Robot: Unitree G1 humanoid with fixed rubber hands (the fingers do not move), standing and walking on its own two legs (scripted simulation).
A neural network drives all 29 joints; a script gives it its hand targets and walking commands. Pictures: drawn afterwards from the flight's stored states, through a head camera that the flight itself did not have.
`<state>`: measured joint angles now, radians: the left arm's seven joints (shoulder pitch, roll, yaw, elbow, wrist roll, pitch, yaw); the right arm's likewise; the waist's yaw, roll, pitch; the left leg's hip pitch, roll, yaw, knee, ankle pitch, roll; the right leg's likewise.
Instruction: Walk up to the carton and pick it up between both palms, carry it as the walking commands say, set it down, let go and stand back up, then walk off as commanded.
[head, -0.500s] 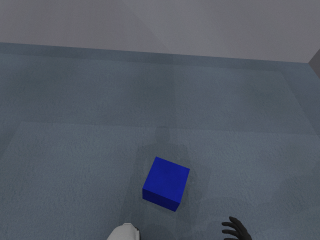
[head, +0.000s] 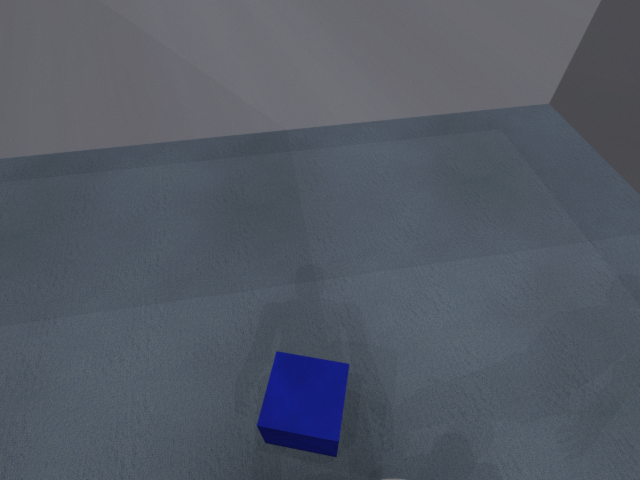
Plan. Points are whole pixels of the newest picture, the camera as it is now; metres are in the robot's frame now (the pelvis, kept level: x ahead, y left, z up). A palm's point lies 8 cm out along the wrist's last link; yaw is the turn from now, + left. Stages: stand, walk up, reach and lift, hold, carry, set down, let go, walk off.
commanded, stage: walk up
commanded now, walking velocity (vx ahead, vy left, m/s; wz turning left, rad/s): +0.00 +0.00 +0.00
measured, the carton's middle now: (306, 404) +0.40 +0.02 -0.67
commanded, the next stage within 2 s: none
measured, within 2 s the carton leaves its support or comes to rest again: neither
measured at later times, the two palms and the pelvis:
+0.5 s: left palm out of the picture +0.02 +0.22 -0.14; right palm out of the picture +0.01 -0.27 -0.14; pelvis +0.00 -0.03 +0.00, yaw +2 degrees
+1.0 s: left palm out of the picture -0.04 +0.20 -0.15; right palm out of the picture +0.00 -0.28 -0.14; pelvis -0.03 -0.04 +0.00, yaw +1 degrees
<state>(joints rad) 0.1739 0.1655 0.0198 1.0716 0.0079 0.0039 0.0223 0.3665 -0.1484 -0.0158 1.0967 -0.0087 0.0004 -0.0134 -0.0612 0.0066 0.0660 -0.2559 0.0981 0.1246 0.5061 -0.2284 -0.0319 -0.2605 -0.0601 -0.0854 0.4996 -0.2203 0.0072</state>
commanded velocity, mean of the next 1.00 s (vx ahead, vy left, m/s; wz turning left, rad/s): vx -0.08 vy -0.03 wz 0.00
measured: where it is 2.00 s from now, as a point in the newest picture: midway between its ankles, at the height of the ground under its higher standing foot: outside the picture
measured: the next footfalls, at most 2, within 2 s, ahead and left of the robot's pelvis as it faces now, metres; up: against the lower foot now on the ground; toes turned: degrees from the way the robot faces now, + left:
left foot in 1.12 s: -0.03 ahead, +0.07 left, +0.00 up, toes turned +5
